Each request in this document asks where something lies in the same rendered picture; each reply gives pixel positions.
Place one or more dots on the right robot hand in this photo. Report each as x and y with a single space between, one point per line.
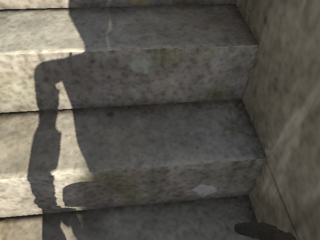
262 231

